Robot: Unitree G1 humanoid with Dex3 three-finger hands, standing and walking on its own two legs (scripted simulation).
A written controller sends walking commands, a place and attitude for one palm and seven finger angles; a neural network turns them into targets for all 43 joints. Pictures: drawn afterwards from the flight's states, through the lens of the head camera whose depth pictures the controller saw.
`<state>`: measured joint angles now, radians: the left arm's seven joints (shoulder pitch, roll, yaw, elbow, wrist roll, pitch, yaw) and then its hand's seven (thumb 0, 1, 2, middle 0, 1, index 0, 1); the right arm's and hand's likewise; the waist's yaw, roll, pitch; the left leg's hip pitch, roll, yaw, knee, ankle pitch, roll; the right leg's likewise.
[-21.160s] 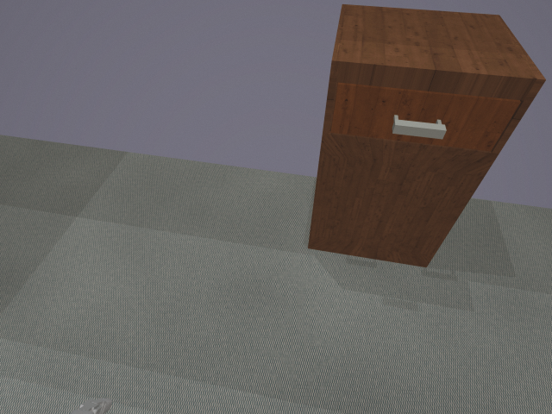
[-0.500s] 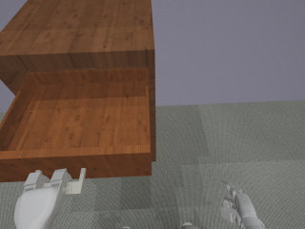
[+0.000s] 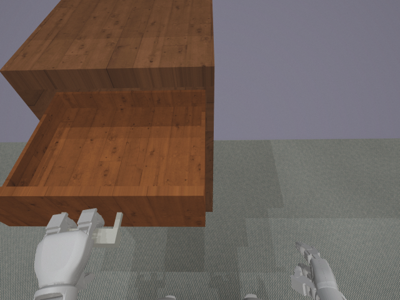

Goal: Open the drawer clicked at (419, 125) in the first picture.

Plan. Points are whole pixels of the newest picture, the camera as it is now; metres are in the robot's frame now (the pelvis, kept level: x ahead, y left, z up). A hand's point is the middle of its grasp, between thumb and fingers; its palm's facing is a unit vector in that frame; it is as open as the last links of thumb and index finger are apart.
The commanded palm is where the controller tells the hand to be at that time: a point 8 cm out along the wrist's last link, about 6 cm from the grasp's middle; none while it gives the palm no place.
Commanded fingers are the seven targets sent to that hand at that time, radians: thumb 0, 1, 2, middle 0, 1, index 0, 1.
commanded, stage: open the thumb to release the handle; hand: left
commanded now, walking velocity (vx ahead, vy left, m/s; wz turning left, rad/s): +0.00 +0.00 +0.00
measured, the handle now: (88, 227) +0.25 +0.25 -0.01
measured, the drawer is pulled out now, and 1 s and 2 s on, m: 0.30 0.30 0.30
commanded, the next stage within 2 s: lift the hand off the handle in 0.06 s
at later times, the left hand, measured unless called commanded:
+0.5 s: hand (82, 256) +0.20 +0.25 -0.02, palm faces +0.01 -0.03 -1.00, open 13.8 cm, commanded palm +0.18 +0.26 +0.04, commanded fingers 0.00 -0.50 0.30 -0.30 -1.20 -0.30 -1.20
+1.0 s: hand (67, 243) +0.20 +0.25 +0.04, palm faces +0.02 -0.06 -1.00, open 13.4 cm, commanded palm +0.18 +0.25 +0.11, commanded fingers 0.00 -0.50 0.30 -0.30 -1.20 -0.30 -1.20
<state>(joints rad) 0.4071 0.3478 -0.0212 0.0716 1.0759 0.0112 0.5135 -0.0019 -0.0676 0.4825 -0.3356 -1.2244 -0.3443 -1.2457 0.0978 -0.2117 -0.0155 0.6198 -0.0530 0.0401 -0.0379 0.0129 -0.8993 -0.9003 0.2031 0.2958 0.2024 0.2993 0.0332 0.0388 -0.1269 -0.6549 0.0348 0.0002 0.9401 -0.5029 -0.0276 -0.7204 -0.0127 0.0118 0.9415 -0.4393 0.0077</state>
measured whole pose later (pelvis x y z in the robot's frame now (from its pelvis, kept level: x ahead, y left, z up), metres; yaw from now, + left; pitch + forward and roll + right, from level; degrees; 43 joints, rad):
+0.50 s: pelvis -0.01 +0.00 +0.00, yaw +1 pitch +13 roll +0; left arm 0.33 0.34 -0.03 0.13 1.09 0.00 0.54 0.00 -0.49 0.30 -0.31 -1.19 -0.32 -1.20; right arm 0.11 -0.23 -0.04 0.65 -0.06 0.03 -0.05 0.01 -0.90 -0.90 0.20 0.30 0.20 0.30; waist 0.04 0.04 -0.12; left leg -0.69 0.03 -0.01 0.97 -0.50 -0.03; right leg -0.75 -0.02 0.00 0.97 -0.44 0.01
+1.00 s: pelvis -0.01 +0.00 +0.03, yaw +1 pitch +6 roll +0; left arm 0.32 0.39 -0.04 0.00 1.03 0.02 0.38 0.00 -0.49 0.30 -0.32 -1.20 -0.40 -1.23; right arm 0.09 -0.24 -0.02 0.64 -0.04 0.03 -0.07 0.01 -0.90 -0.90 0.20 0.30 0.20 0.30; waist 0.07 0.06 -0.07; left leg -0.46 0.02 -0.01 0.76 -0.41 -0.03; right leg -0.52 -0.03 -0.01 0.77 -0.36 0.01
